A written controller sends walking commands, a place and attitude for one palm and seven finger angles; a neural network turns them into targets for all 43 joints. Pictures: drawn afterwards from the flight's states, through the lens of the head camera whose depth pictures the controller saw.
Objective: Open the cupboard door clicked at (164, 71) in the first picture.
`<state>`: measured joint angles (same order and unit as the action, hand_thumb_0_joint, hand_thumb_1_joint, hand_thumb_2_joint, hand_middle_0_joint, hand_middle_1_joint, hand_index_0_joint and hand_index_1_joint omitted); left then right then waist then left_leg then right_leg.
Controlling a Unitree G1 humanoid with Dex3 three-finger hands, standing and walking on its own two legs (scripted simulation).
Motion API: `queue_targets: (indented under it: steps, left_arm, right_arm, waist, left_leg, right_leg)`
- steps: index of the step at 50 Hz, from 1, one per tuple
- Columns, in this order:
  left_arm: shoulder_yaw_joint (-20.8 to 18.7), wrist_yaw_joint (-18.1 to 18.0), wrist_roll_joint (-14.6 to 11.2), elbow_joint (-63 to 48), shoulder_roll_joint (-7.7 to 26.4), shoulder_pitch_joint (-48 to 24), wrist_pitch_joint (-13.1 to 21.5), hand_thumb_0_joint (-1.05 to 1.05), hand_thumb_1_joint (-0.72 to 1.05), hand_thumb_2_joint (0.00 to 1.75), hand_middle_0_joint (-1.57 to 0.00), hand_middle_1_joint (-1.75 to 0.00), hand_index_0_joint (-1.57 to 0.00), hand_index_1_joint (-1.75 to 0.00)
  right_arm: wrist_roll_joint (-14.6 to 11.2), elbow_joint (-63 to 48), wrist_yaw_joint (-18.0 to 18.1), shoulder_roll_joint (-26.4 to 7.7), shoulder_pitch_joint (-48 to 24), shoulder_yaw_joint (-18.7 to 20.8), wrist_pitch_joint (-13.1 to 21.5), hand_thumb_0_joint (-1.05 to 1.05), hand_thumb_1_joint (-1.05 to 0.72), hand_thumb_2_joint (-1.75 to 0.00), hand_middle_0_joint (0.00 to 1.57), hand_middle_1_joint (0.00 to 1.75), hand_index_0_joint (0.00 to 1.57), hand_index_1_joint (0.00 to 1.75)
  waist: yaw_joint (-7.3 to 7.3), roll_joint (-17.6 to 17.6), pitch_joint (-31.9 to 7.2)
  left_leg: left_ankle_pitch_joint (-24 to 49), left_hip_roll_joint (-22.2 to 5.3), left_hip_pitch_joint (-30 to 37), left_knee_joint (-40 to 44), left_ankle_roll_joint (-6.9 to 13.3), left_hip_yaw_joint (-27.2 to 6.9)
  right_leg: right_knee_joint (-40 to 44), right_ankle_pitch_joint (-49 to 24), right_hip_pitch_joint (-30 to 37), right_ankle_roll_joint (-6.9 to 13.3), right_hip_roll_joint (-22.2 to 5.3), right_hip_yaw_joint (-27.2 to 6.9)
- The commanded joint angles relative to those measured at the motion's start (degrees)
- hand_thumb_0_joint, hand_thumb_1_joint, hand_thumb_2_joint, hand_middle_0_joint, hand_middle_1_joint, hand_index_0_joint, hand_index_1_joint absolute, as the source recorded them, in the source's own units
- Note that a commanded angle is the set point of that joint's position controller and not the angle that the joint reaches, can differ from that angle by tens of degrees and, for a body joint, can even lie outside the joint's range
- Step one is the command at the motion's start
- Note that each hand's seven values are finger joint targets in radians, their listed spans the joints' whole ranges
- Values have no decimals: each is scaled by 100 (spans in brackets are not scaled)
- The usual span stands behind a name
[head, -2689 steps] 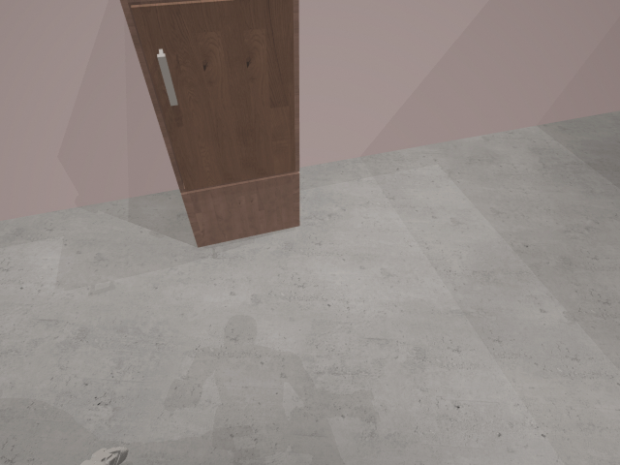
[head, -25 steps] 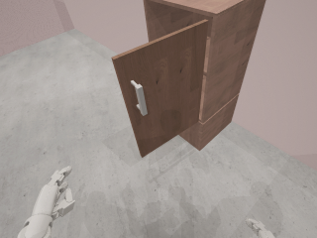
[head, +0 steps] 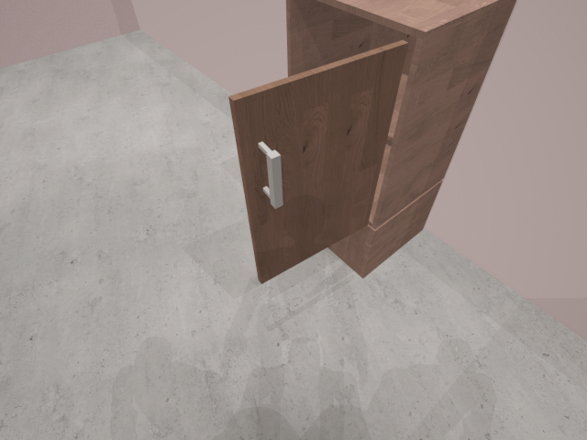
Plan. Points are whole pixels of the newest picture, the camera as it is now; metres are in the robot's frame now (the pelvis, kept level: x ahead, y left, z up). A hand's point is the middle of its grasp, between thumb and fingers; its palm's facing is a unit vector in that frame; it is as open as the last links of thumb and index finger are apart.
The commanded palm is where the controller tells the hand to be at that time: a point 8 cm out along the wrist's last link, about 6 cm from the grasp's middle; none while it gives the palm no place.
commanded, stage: let the arm hang, fingers relaxed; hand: left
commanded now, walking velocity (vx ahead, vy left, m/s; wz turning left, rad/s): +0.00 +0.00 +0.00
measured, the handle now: (270, 175) +0.60 +0.08 -0.01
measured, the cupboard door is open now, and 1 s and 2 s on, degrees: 83 83 83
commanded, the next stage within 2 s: look to check the result in 0.46 s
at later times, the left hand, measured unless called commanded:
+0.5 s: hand out of the picture +0.01 +0.17 -0.17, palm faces +0.02 -0.99 -0.16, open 7.3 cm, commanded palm none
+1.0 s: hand out of the picture +0.03 +0.17 -0.17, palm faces +0.00 -0.98 -0.17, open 7.3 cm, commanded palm none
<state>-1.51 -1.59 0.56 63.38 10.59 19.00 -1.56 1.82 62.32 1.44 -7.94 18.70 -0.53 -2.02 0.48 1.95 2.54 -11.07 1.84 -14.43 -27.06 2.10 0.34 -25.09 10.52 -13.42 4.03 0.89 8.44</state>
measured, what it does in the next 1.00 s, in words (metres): stands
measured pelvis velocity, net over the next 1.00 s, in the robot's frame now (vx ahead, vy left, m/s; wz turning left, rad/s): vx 0.03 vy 0.01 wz -0.03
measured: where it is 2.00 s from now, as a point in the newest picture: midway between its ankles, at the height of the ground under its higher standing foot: outside the picture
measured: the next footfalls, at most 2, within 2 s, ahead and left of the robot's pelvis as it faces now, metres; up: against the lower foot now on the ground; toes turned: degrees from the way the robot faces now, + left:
none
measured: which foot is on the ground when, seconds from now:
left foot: down 0.00-1.00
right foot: down 0.00-1.00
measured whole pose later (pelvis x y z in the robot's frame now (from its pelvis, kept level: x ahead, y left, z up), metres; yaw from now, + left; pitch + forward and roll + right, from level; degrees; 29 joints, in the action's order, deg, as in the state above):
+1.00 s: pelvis +0.03 +0.01 +0.01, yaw -2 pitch -2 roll +0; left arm 0.3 -1.9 0.3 65.6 6.9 16.0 0.3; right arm 1.4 66.4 2.2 -7.5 15.6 -1.3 0.2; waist 0.3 0.5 2.8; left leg -10.9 3.0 -8.7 -20.9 3.2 2.5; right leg -22.6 11.2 -10.0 2.3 0.0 5.8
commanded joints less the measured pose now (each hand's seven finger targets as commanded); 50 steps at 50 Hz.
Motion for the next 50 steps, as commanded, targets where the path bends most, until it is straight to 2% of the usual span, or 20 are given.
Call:
queue_targets:
  steps: [1, 2, 5, 11, 14, 19, 22, 39, 46, 47, 50]
  left_arm:
    - [-45, -38, 2, -150, 372, -40, 196, 0, 90, 90, -20, -30, -20, -30]
    - [-30, -42, -3, -100, 354, -2, 193, 0, 90, 90, -20, -30, -20, -30]
    - [-2, -50, -5, 13, 272, 150, 208, 0, 90, 90, -20, -30, -20, -30]
    - [10, -73, 4, 63, 197, 172, 229, 0, 90, 90, -20, -30, -20, -30]
    - [19, -74, -9, 95, 157, 191, 243, 0, 90, 90, -20, -30, -20, -30]
    - [34, -75, -7, 123, 127, 212, 253, 0, 90, 90, -20, -30, -20, -30]
    - [35, -76, -8, 131, 119, 202, 255, 0, 90, 90, -20, -30, -20, -30]
    - [55, -82, -10, 151, 164, 151, 262, 0, 90, 90, -20, -30, -20, -30]
    - [61, -80, -6, 139, 206, 124, 264, 0, 90, 90, -20, -30, -20, -30]
    - [69, -75, -9, 153, 200, 92, 261, 0, 90, 90, -20, -30, -20, -30]
    - [63, -72, -12, 151, 212, 69, 266, 0, 90, 90, -20, -30, -20, -30]
  right_arm:
    - [-20, 7, 40, -450, 420, 65, 133, 0, -90, -90, 20, 30, 20, 30]
    - [-15, 33, 46, -420, 378, 50, 156, 0, -90, -90, 20, 30, 20, 30]
    - [-27, 74, 62, -418, 283, 34, 199, 0, -90, -90, 20, 30, 20, 30]
    - [-37, 162, 66, -342, 290, 28, 216, 0, -90, -90, 20, 30, 20, 30]
    - [-37, 196, 73, -317, 246, 17, 245, 0, -90, -90, 20, 30, 20, 30]
    - [-41, 222, 84, -295, 226, 19, 248, 0, -90, -90, 20, 30, 20, 30]
    - [-51, 229, 89, -317, 235, 22, 258, 0, -90, -90, 20, 30, 20, 30]
    - [-60, 318, 90, -392, 193, 19, 287, 0, -90, -90, 20, 30, 20, 30]
    - [-66, 321, 88, -440, 121, 23, 284, 0, -90, -90, 20, 30, 20, 30]
    - [-60, 329, 88, -439, 119, 17, 291, 0, -90, -90, 20, 30, 20, 30]
    - [-62, 340, 92, -449, 112, 20, 299, 0, -90, -90, 20, 30, 20, 30]
  waist:
    - [-3, -257, 287]
    - [-17, -140, 310]
    - [-72, -127, 308]
    - [-64, -288, 324]
    - [-69, -95, 228]
    - [-58, -6, 269]
    - [-51, -147, 201]
    - [-39, -275, 224]
    - [-50, -222, 248]
    - [-35, -126, 233]
    - [-34, -169, 214]
  left_leg:
    - [-530, -611, -213, 772, 100, -658]
    - [-571, -656, -345, 910, 112, -737]
    - [-540, -671, -412, 1060, 111, -754]
    - [-433, -644, -277, 1087, 93, -676]
    - [-269, -620, -169, 1082, 73, -634]
    - [-195, -629, -115, 1090, 57, -602]
    - [-129, -657, -54, 1096, 68, -633]
    - [66, -679, 145, 1155, 64, -608]
    - [113, -687, 215, 1136, 65, -586]
    - [145, -692, 206, 1149, 55, -579]
    - [158, -690, 221, 1160, 51, -593]
  right_leg:
    - [914, 1318, -191, -15, -807, -1125]
    - [819, 1093, -25, -29, -772, -1105]
    - [726, 720, 210, -54, -746, -1087]
    - [736, 627, 218, -81, -749, -1053]
    - [707, 456, 271, -86, -776, -1075]
    - [736, 348, 286, -87, -783, -1066]
    - [713, 267, 340, -100, -766, -1051]
    - [711, 128, 367, -119, -765, -1065]
    - [727, 105, 331, -122, -749, -1066]
    - [708, 68, 350, -129, -766, -1061]
    - [721, 58, 392, -126, -759, -1075]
